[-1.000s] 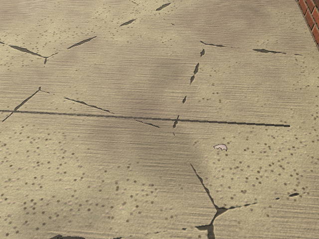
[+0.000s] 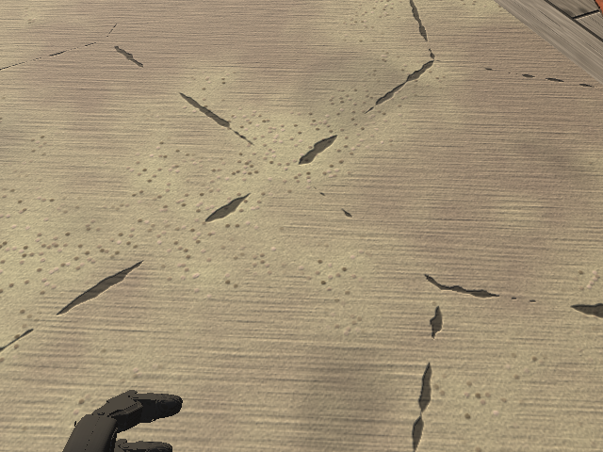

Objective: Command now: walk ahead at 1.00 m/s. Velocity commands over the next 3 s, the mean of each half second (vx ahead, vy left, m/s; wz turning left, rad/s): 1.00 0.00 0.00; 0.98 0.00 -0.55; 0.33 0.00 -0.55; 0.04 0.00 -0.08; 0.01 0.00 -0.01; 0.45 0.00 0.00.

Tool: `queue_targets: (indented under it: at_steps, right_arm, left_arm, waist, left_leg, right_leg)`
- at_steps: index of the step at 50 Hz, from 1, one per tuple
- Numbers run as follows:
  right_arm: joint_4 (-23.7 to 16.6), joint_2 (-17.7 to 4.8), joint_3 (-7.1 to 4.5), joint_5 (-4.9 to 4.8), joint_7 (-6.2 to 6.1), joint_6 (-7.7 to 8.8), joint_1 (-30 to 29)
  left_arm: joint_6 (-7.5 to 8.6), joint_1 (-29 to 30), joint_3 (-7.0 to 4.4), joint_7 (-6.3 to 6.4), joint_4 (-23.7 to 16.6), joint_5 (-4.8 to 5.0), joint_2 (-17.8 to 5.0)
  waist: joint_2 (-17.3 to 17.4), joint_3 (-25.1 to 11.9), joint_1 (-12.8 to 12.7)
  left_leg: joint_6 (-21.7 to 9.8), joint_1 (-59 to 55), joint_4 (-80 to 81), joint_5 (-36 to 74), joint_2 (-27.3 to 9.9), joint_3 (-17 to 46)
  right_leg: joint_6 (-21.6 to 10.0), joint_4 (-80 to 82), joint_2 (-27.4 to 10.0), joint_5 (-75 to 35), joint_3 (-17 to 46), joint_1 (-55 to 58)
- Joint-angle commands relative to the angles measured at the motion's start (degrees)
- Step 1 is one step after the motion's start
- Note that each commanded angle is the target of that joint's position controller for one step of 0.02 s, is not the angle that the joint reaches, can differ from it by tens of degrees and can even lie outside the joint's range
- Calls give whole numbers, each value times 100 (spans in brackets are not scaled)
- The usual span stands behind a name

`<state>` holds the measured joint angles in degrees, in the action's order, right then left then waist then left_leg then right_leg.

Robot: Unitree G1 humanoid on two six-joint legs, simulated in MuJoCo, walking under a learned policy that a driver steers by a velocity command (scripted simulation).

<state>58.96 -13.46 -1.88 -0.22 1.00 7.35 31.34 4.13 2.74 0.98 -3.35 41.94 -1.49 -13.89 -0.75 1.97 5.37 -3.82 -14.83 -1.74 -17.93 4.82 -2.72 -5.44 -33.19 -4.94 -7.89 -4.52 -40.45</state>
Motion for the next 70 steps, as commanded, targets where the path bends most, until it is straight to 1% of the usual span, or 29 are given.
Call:
queue_targets:
  at_steps: [1, 3, 4, 5, 6, 7, 9, 11, 16, 23, 26, 27, 28, 29, 30, 31, 34, 37, 45, 48, 49, 50, 51, 52, 54, 56, 63, 67, 70]
  right_arm:
    - [-247, -1216, -202, 86, -108, 8, -157]
    - [-237, -1441, -262, 231, -239, -182, -385]
    - [-322, -1286, -235, 273, -256, -217, -544]
    - [-573, -235, -18, 49, -101, -176, 191]
    - [-606, -608, -82, -50, -81, -61, 55]
    - [-868, -752, -111, -48, -129, -40, -833]
    - [-978, -601, -51, 66, -74, -56, -1331]
    - [-1027, -342, 14, 227, 55, -255, -1200]
    - [-1725, -335, 132, 273, 207, -341, -2770]
    - [-1975, -588, 125, 187, 179, -270, -3479]
    - [-1332, -1057, -121, 205, -29, -290, -1226]
    - [-1092, -1415, -260, 310, -135, -301, -187]
    - [-1122, -1997, -443, 497, -143, -267, -160]
    - [-1137, -1564, -415, 323, -43, -295, -342]
    - [-1103, -1249, -351, 322, -41, -232, -963]
    - [-1061, -923, -292, 328, -17, -168, -1219]
    - [-753, -337, -116, 228, -37, -56, -1252]
    - [-640, -457, -146, 85, -9, 79, -1174]
    - [-575, -883, -131, 56, -234, 100, -703]
    - [-799, -1345, -281, 138, -434, -182, -1005]
    - [-937, -1433, -328, 166, -421, -268, -1323]
    - [-955, -1300, -349, 112, -300, -294, -1523]
    - [-1314, -519, -182, 206, -223, -218, -1386]
    - [-1818, -503, -89, 16, -236, -148, -1097]
    - [-1851, -717, -26, 117, -247, -39, -1579]
    - [-1867, -764, -50, 315, -257, -260, -1678]
    - [-2183, -452, 87, 173, -219, -586, -2129]
    - [-2242, -505, 130, 131, -212, -541, -2606]
    - [-1986, -891, 14, 200, -251, -396, -1880]
  left_arm:
    - [55, -97, -174, 106, -245, -32, -621]
    - [44, -1986, -372, 257, 317, -27, -992]
    - [20, -3124, -510, 360, 635, -94, -1284]
    - [21, -3357, -706, 415, 658, -290, -1908]
    - [-10, -3285, -707, 297, 688, -121, -1623]
    - [30, -2614, -673, 268, 724, -71, -1356]
    - [120, -2185, -548, 244, 823, -65, -745]
    - [175, -2159, -412, 282, 1007, -12, -379]
    - [362, -2505, -446, 214, 1169, 121, -591]
    - [384, -3125, -500, 290, 1396, 149, -1107]
    - [118, -2950, -578, 475, 1438, -84, -1439]
    - [99, -2968, -500, 477, 1331, -111, -1101]
    - [138, -3847, -250, 304, 1084, 188, 10]
    - [225, -3317, -376, 356, 1061, 252, -651]
    - [229, -2478, -420, 395, 840, 278, -779]
    - [227, -2264, -382, 368, 815, 224, -694]
    - [-86, -2357, -351, 177, 837, 30, -296]
    - [-286, -1629, -319, 65, 453, 14, -181]
    - [-194, -333, -227, -102, -111, 52, -310]
    - [-192, -2017, -430, -25, 353, 35, -838]
    - [-172, -3346, -575, 63, 760, 13, -1042]
    - [-166, -3603, -695, 232, 899, 60, -1113]
    - [-211, -3169, -831, 303, 867, 80, -1679]
    - [-250, -3030, -960, 281, 641, -26, -2144]
    - [-303, -2260, -870, 374, 371, 68, -1515]
    - [-249, -1955, -740, 406, 265, 185, -1147]
    - [-176, -2239, -681, 353, 293, 171, -971]
    - [-314, -2576, -640, 450, 331, 97, -871]
    - [-323, -2329, -654, 515, 252, 16, -968]
  waist:
    - [558, 94, -613]
    - [777, -919, -1539]
    - [673, -1417, -2009]
    - [-1062, -2239, -1310]
    - [-985, -2718, -1368]
    - [-568, -1403, -1154]
    - [213, -402, -803]
    - [-25, -89, -360]
    - [-52, 749, -439]
    - [-147, 388, -599]
    - [-565, -969, 533]
    - [-346, -1543, 862]
    - [1636, -2475, 61]
    - [991, -2628, 258]
    - [564, -1284, 81]
    - [23, -761, -72]
    - [236, -102, -605]
    - [362, 360, -687]
    - [382, 545, -694]
    - [633, -421, -1605]
    - [559, -969, -2139]
    - [-26, -879, -2142]
    - [-1344, -559, -1303]
    - [-966, -2083, -1108]
    - [589, -793, -742]
    - [987, -107, -350]
    - [-1, -749, -573]
    - [-283, -600, -1014]
    - [-374, -528, -671]
  left_leg:
    - [-416, 690, -844, 6754, -1479, 49]
    - [-328, 802, -3268, 7286, -1562, -41]
    - [-319, 1817, -5044, 6011, -1358, -60]
    - [-138, 4169, -7737, 1261, -458, 9]
    - [-259, 5190, -8551, -818, 2, 808]
    - [-344, 5802, -8479, -147, -497, 838]
    - [-317, 5437, -7702, 316, -899, 813]
    - [-155, 4899, -7191, 298, -1108, 821]
    - [119, 5378, -5080, 1620, -1354, 190]
    - [-306, 4198, -2872, 2563, -550, -491]
    - [-570, 2038, -2870, 1125, -81, -420]
    - [-697, 497, -3154, 141, -906, 485]
    - [-1470, -1404, -2535, -1752, -2889, 3795]
    - [-1269, -1214, -1450, -2299, -2826, 5042]
    - [-1001, -155, -1375, -1614, -2595, 3736]
    - [-853, 764, -1240, -747, -2447, 2960]
    - [-315, 2291, -746, 148, -1873, 1317]
    - [-92, 2546, -397, 1011, -1785, 268]
    - [471, 1404, -824, 6633, -1513, -1504]
    - [441, 1059, -3178, 8431, -1741, -1425]
    - [392, 1536, -4954, 7974, -1800, -1227]
    - [427, 2443, -7091, 3929, -1108, -1213]
    - [644, 4689, -9255, -1426, -149, -830]
    - [712, 5803, -10066, -1360, -121, 388]
    - [604, 5959, -8934, -756, -629, 723]
    - [779, 5259, -7981, -620, -965, 675]
    - [524, 4151, -4746, 1460, -769, 77]
    - [391, 4223, -3639, 2018, -555, 47]
    - [122, 3678, -2988, 1590, -461, 254]
  right_leg:
    - [-232, 189, 690, 507, -403, 1601]
    - [-423, 210, 925, 1373, -243, 3396]
    - [-571, 46, 390, 2047, 289, 4770]
    - [-1285, 262, -1479, 3560, 3151, 6638]
    - [-1445, 1531, -1762, 4260, 5344, 6898]
    - [-1202, 1710, -1440, 3910, 4301, 5994]
    - [-903, 1986, -1008, 2822, 2856, 4205]
    - [-701, 2369, -664, 2791, 2151, 3084]
    - [-687, 3158, -141, 1472, 956, 2454]
    - [-361, 2946, -441, -2867, 277, 4511]
    - [-170, -283, -564, -4464, 94, 4711]
    - [-184, -2177, -357, -2877, 188, 3447]
    - [20, -4849, 698, 2615, 363, 900]
    - [-188, -5343, 731, 3175, 1055, 269]
    - [-221, -5118, 335, 2441, 987, -137]
    - [-229, -4714, 106, 2119, 967, 57]
    - [-139, -4225, -244, 1961, 984, 733]
    - [2, -3812, -402, 1545, 712, 127]
    - [-418, -860, 500, 10, -807, 774]
    - [-642, -635, 1154, 652, -892, 2575]
    - [-838, -406, 1180, 711, -500, 3844]
    - [-1027, 262, 842, 458, 187, 4539]
    - [-1372, -555, -128, -3201, 1678, 5457]
    - [-2540, 303, -1027, -2889, 3803, 6628]
    - [-2136, 1377, -929, -1192, 3889, 4882]
    - [-1704, 1490, -497, -2325, 2997, 3272]
    - [-284, 1045, 706, -3642, 1297, 2847]
    - [-13, 799, 500, -2995, 1486, 3579]
    - [69, 25, 148, -3268, 1851, 3831]
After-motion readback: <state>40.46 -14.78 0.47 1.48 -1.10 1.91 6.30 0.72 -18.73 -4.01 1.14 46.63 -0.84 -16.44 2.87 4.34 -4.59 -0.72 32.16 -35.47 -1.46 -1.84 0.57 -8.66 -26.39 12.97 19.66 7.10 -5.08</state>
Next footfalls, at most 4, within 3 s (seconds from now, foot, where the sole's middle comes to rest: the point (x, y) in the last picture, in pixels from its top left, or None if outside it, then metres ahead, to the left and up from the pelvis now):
0.08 right None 0.31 -0.10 -0.76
0.54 left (251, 332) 0.76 0.08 -0.76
1.00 right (312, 198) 1.18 -0.11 -0.76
1.44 left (309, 132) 1.46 -0.13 -0.76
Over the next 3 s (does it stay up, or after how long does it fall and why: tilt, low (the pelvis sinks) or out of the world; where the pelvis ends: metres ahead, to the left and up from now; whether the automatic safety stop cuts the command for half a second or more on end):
stays up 1.50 -0.19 0.00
